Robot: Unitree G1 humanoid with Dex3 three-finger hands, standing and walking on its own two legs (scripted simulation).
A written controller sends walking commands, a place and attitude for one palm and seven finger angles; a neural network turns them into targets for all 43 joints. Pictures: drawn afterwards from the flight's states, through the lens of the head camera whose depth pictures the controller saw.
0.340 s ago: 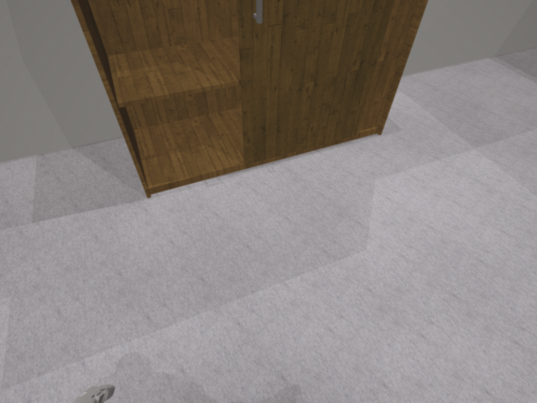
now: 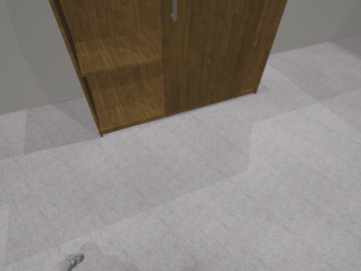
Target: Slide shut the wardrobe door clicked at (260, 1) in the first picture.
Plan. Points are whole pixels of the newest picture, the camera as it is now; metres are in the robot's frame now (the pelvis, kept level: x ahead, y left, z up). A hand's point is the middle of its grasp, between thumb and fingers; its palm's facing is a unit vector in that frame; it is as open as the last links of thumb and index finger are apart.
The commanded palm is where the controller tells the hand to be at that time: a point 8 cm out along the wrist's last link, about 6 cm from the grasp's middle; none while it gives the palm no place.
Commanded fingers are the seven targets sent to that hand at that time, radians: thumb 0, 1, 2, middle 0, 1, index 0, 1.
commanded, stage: stand and wait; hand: right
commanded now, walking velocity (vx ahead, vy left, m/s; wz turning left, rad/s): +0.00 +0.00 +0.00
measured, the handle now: out of the picture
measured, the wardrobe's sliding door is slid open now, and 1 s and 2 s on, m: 0.51 0.51 0.51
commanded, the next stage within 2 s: look at it before walking up in 0.48 s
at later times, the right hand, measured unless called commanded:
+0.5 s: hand out of the picture +0.07 -0.24 -0.15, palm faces -0.04 +0.94 -0.33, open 7.4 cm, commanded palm none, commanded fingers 0.00 -0.90 -0.90 0.20 0.30 0.20 0.30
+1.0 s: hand out of the picture +0.07 -0.23 -0.15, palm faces -0.05 +0.95 -0.32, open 7.4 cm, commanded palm none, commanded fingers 0.00 -0.90 -0.90 0.20 0.30 0.20 0.30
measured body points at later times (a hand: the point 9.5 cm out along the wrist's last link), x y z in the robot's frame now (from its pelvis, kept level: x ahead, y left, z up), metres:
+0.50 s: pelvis -0.01 +0.01 +0.00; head +0.00 +0.01 +0.45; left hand +0.06 +0.30 -0.13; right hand +0.07 -0.29 -0.13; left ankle -0.01 +0.12 -0.74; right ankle -0.02 -0.12 -0.74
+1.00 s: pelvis -0.01 +0.01 +0.00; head +0.00 +0.01 +0.45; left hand +0.06 +0.30 -0.13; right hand +0.07 -0.28 -0.13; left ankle -0.01 +0.12 -0.74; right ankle -0.02 -0.12 -0.74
